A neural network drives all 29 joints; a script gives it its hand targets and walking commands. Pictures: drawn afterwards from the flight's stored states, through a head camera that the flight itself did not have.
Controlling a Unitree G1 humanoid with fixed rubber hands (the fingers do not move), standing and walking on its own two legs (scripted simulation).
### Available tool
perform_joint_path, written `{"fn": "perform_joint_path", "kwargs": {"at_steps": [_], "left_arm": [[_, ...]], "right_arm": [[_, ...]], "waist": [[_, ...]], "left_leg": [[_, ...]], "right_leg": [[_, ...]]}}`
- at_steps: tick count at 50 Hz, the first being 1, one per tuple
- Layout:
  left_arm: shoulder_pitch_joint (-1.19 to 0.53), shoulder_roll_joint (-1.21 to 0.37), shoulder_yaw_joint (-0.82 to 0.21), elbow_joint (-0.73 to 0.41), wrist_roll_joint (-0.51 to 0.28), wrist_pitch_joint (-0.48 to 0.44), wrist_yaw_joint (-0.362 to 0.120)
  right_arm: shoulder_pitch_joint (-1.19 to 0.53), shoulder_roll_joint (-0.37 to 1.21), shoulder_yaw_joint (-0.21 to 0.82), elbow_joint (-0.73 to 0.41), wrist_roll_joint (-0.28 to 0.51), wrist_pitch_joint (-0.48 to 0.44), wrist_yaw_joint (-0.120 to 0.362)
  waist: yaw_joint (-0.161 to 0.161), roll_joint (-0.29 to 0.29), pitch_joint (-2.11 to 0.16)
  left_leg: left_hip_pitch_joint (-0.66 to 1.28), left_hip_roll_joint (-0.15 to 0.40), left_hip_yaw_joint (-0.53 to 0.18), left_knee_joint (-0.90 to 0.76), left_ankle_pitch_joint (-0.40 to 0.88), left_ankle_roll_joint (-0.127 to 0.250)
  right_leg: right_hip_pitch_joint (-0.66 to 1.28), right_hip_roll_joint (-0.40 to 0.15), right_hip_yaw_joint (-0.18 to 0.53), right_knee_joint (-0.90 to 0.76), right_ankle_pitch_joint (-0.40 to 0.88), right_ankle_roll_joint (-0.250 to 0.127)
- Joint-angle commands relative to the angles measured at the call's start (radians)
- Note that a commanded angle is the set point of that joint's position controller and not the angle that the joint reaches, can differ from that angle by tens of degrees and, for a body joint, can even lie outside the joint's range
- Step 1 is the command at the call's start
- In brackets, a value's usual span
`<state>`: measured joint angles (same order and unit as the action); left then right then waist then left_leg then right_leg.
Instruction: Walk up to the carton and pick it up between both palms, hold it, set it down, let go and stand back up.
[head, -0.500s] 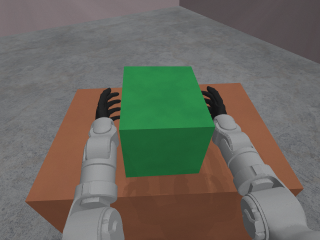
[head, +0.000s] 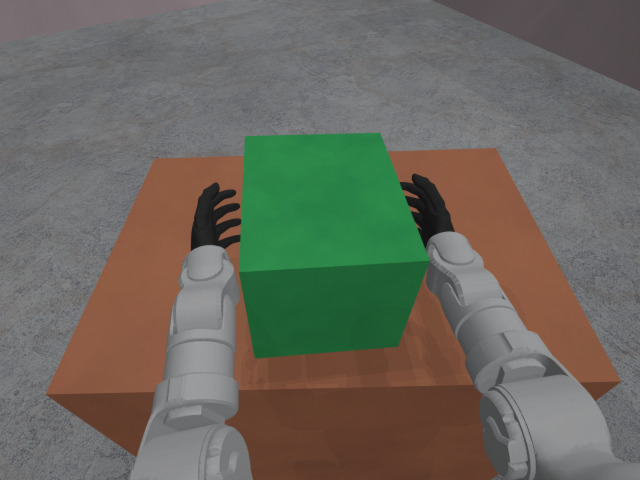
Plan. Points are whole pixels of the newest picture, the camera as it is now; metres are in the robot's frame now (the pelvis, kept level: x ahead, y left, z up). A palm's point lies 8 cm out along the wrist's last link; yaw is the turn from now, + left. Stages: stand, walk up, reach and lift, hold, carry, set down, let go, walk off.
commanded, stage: set down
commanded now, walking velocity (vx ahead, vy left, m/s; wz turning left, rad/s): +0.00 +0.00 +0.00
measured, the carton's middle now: (320, 240) +0.43 +0.03 +0.07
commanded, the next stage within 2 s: none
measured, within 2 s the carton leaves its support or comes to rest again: rests again in 1.00 s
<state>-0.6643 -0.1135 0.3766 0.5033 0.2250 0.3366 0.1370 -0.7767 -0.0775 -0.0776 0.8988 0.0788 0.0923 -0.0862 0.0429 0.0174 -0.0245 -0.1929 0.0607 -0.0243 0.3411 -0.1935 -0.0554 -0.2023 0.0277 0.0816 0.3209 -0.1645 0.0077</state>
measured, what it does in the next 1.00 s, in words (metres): stands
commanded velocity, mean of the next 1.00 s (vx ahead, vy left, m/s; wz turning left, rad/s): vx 0.00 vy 0.00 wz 0.00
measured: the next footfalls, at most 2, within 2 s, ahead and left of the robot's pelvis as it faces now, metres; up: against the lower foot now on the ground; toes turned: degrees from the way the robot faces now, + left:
none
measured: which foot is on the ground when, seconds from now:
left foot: down 0.00-1.00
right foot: down 0.00-1.00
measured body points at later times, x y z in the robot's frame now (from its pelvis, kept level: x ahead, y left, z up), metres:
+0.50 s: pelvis +0.01 -0.01 +0.00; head +0.06 -0.01 +0.45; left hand +0.40 +0.17 +0.08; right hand +0.45 -0.11 +0.07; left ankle -0.01 +0.15 -0.75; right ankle +0.00 -0.13 -0.75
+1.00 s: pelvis +0.02 -0.01 +0.00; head +0.10 -0.01 +0.44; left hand +0.40 +0.17 +0.04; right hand +0.45 -0.11 +0.03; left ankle -0.01 +0.15 -0.75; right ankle +0.00 -0.13 -0.75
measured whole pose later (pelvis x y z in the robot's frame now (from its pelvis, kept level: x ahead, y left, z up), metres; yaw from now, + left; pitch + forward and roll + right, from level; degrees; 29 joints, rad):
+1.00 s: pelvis +0.02 -0.01 +0.00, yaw +0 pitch +10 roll +0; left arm -0.56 -0.16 0.41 0.52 0.23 0.08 0.14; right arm -0.74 -0.03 -0.16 0.95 -0.06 -0.13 -0.06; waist 0.07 0.02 -0.01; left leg -0.31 0.07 -0.02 0.32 -0.19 -0.07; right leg -0.33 0.04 0.08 0.32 -0.17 0.00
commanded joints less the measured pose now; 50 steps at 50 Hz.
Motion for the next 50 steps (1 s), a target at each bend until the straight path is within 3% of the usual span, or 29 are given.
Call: {"fn": "perform_joint_path", "kwargs": {"at_steps": [1, 2, 5, 8, 10, 11, 12, 14, 16, 17, 18, 20, 22, 23, 26, 29, 30, 37, 40, 46, 47, 50], "left_arm": [[-0.538, -0.533, -0.338, -0.067, 0.036, -0.101, -0.095], [-0.548, -0.549, -0.353, -0.077, 0.031, -0.105, -0.092], [-0.543, -0.552, -0.351, -0.061, 0.031, -0.126, -0.087], [-0.544, -0.541, -0.339, -0.059, 0.030, -0.146, -0.089], [-0.542, -0.541, -0.331, -0.064, 0.043, -0.155, -0.086], [-0.503, -0.516, -0.301, -0.021, 0.050, -0.148, -0.089], [-0.514, -0.529, -0.313, -0.031, 0.051, -0.153, -0.092], [-0.504, -0.508, -0.276, -0.023, 0.067, -0.152, -0.096], [-0.485, -0.500, -0.260, -0.004, 0.074, -0.152, -0.100], [-0.491, -0.489, -0.249, 0.002, 0.080, -0.156, -0.102], [-0.484, -0.518, -0.270, -0.007, 0.074, -0.161, -0.098], [-0.470, -0.521, -0.268, -0.008, 0.079, -0.165, -0.092], [-0.474, -0.515, -0.271, -0.001, 0.078, -0.175, -0.093], [-0.476, -0.544, -0.297, -0.025, 0.078, -0.185, -0.088], [-0.462, -0.526, -0.277, -0.020, 0.093, -0.199, -0.081], [-0.444, -0.529, -0.272, -0.008, 0.096, -0.215, -0.081], [-0.441, -0.525, -0.270, 0.007, 0.089, -0.215, -0.087], [-0.412, -0.554, -0.313, -0.019, 0.094, -0.264, -0.075], [-0.380, -0.537, -0.294, 0.019, 0.095, -0.280, -0.079], [-0.388, -0.538, -0.306, 0.014, 0.099, -0.335, -0.080], [-0.366, -0.540, -0.304, 0.029, 0.105, -0.336, -0.082], [-0.354, -0.536, -0.295, 0.047, 0.111, -0.363, -0.083]], "right_arm": [[-0.703, 0.537, 0.186, -0.188, -0.039, -0.141, 0.169], [-0.692, 0.537, 0.175, -0.169, -0.047, -0.145, 0.170], [-0.721, 0.563, 0.207, -0.212, -0.052, -0.166, 0.168], [-0.694, 0.572, 0.207, -0.200, -0.062, -0.174, 0.162], [-0.682, 0.572, 0.198, -0.178, -0.069, -0.178, 0.165], [-0.690, 0.556, 0.187, -0.170, -0.076, -0.175, 0.167], [-0.680, 0.566, 0.186, -0.166, -0.083, -0.180, 0.164], [-0.664, 0.564, 0.176, -0.142, -0.093, -0.178, 0.165], [-0.654, 0.547, 0.155, -0.133, -0.112, -0.180, 0.169], [-0.664, 0.551, 0.155, -0.133, -0.112, -0.182, 0.173], [-0.667, 0.550, 0.148, -0.139, -0.112, -0.193, 0.176], [-0.644, 0.551, 0.137, -0.112, -0.119, -0.201, 0.179], [-0.658, 0.547, 0.134, -0.131, -0.133, -0.212, 0.181], [-0.641, 0.551, 0.119, -0.121, -0.142, -0.225, 0.185], [-0.615, 0.540, 0.115, -0.097, -0.154, -0.232, 0.190], [-0.603, 0.544, 0.111, -0.093, -0.172, -0.249, 0.188], [-0.590, 0.540, 0.104, -0.087, -0.185, -0.248, 0.184], [-0.572, 0.567, 0.129, -0.088, -0.180, -0.293, 0.187], [-0.564, 0.561, 0.142, -0.087, -0.191, -0.309, 0.183], [-0.549, 0.576, 0.166, -0.083, -0.201, -0.344, 0.180], [-0.535, 0.566, 0.159, -0.079, -0.207, -0.350, 0.179], [-0.514, 0.569, 0.159, -0.056, -0.219, -0.363, 0.181]], "waist": [[0.146, 0.013, -0.526], [0.134, 0.024, -0.524], [0.162, 0.001, -0.574], [0.158, -0.025, -0.579], [0.161, -0.007, -0.593], [0.174, -0.023, -0.547], [0.163, -0.021, -0.551], [0.178, -0.031, -0.533], [0.173, -0.043, -0.509], [0.188, -0.035, -0.526], [0.173, -0.022, -0.542], [0.176, -0.010, -0.548], [0.173, -0.030, -0.575], [0.155, -0.019, -0.603], [0.175, -0.007, -0.600], [0.170, -0.020, -0.617], [0.155, -0.035, -0.606], [0.167, -0.010, -0.667], [0.168, -0.040, -0.661], [0.181, -0.049, -0.708], [0.168, -0.042, -0.701], [0.172, -0.052, -0.716]], "left_leg": [[0.269, -0.040, 0.098, 0.051, 0.610, -0.040], [0.270, -0.037, 0.094, 0.051, 0.613, -0.043], [0.239, -0.040, 0.103, 0.060, 0.626, -0.034], [0.186, -0.046, 0.108, 0.052, 0.604, -0.025], [0.177, -0.046, 0.110, 0.047, 0.589, -0.025], [0.165, -0.042, 0.116, 0.040, 0.570, -0.017], [0.160, -0.045, 0.115, 0.040, 0.569, -0.018], [0.142, -0.045, 0.127, 0.036, 0.556, -0.012], [0.132, -0.042, 0.126, 0.026, 0.545, -0.010], [0.117, -0.042, 0.132, 0.024, 0.540, -0.009], [0.136, -0.038, 0.125, 0.032, 0.565, -0.018], [0.151, -0.035, 0.125, 0.044, 0.601, -0.023], [0.141, -0.036, 0.127, 0.044, 0.593, -0.019], [0.163, -0.032, 0.124, 0.048, 0.621, -0.030], [0.161, -0.031, 0.129, 0.058, 0.640, -0.031], [0.155, -0.032, 0.133, 0.066, 0.663, -0.030], [0.147, -0.035, 0.132, 0.062, 0.649, -0.024], [0.148, -0.030, 0.131, 0.088, 0.727, -0.038], [0.119, -0.034, 0.132, 0.089, 0.720, -0.027], [0.065, -0.036, 0.142, 0.087, 0.711, -0.024], [0.057, -0.037, 0.141, 0.080, 0.693, -0.022], [0.042, -0.038, 0.146, 0.086, 0.710, -0.021]], "right_leg": [[0.099, 0.062, -0.154, -0.046, 0.261, -0.015], [0.083, 0.061, -0.155, -0.044, 0.260, -0.016], [0.109, 0.060, -0.144, -0.031, 0.312, -0.012], [0.150, 0.050, -0.132, -0.012, 0.390, -0.003], [0.151, 0.047, -0.130, -0.008, 0.383, -0.005], [0.144, 0.046, -0.131, -0.012, 0.370, -0.003], [0.146, 0.046, -0.129, -0.009, 0.386, -0.001], [0.168, 0.041, -0.125, -0.002, 0.400, 0.001], [0.159, 0.040, -0.129, -0.002, 0.394, 0.003], [0.162, 0.039, -0.128, 0.001, 0.389, 0.001], [0.142, 0.041, -0.133, 0.001, 0.393, -0.002], [0.120, 0.044, -0.139, 0.000, 0.398, -0.007], [0.122, 0.044, -0.141, 0.004, 0.409, -0.005], [0.113, 0.050, -0.148, 0.004, 0.407, -0.012], [0.104, 0.048, -0.144, 0.007, 0.413, -0.015], [0.103, 0.048, -0.151, 0.007, 0.443, -0.017], [0.114, 0.043, -0.145, 0.004, 0.454, -0.016], [0.094, 0.050, -0.153, 0.019, 0.495, -0.025], [0.107, 0.046, -0.147, 0.022, 0.530, -0.027], [0.151, 0.043, -0.144, 0.047, 0.590, -0.024], [0.148, 0.038, -0.144, 0.041, 0.601, -0.024], [0.149, 0.044, -0.145, 0.059, 0.619, -0.023]]}}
